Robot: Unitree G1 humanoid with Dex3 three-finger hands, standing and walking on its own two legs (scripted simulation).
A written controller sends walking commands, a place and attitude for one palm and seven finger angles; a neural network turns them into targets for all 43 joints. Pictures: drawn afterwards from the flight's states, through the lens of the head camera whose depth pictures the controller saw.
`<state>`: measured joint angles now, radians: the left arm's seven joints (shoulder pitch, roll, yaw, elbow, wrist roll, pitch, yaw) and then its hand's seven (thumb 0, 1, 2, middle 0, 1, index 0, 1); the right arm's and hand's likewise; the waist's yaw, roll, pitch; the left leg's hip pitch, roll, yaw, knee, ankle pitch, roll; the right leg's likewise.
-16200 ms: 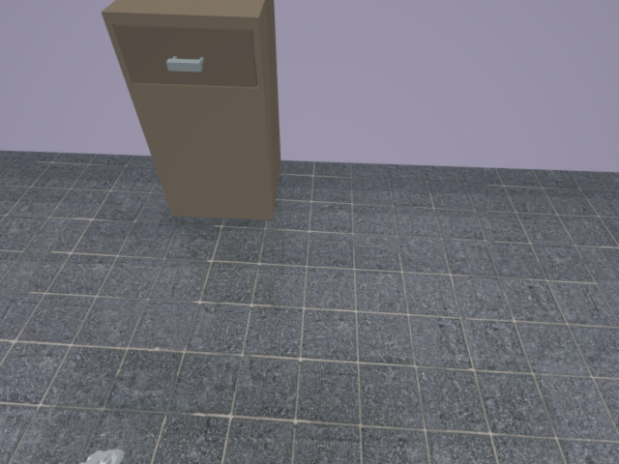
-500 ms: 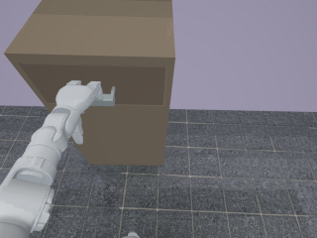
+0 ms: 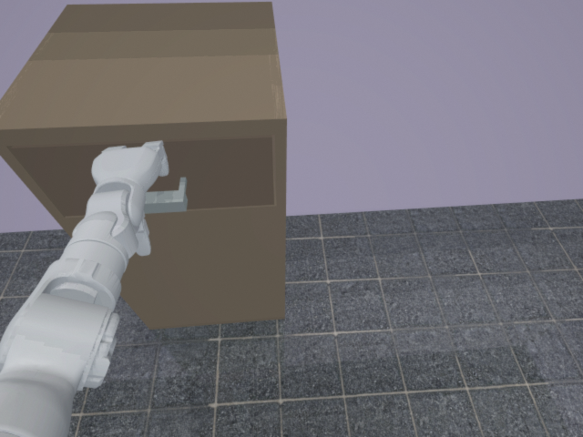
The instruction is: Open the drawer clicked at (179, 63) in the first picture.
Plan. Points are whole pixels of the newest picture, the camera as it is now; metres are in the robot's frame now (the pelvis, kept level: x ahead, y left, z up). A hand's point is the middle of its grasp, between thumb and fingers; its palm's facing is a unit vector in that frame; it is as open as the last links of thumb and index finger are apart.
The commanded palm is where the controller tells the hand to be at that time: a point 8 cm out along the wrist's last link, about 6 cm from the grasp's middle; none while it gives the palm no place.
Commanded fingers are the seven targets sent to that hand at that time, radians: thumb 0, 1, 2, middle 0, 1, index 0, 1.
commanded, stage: move the hooked fingers above the handle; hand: left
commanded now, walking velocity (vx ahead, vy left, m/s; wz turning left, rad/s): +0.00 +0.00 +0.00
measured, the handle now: (157, 192) +0.54 +0.20 -0.01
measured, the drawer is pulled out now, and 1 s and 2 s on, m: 0.00 0.00 0.00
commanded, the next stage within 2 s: lift the fingers back up to retry in 0.06 s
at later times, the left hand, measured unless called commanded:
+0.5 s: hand (128, 186) +0.49 +0.22 +0.06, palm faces -0.10 -0.04 -0.99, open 13.7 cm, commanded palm +0.47 +0.21 +0.10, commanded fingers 0.00 -0.50 0.30 -0.30 -1.20 -0.30 -1.20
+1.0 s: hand (131, 195) +0.49 +0.22 +0.04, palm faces -0.08 -0.04 -1.00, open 13.8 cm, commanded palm +0.47 +0.21 +0.10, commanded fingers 0.00 -0.50 0.30 -0.30 -1.20 -0.30 -1.20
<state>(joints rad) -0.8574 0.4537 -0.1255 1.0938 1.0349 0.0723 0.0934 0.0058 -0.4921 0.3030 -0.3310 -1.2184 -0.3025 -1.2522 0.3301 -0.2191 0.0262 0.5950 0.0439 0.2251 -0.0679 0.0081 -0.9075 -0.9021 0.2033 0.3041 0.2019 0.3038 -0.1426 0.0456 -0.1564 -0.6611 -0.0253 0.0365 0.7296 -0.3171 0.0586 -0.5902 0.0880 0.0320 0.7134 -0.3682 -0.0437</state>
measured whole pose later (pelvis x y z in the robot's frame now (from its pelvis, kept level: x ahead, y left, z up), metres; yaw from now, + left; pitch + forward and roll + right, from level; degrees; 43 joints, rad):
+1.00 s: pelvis +0.02 +0.01 -0.01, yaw +2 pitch +17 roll -2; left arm -0.87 0.40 -0.16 1.06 1.00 0.16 0.23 0.00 -0.49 0.30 -0.31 -1.20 -0.32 -1.20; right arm 0.32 -0.24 -0.05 0.70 0.01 0.22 -0.01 0.01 -0.91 -0.90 0.20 0.30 0.20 0.30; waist -0.10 0.06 -0.17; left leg -0.74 -0.04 0.00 0.79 -0.36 0.07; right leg -0.64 0.08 0.00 0.75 -0.41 -0.04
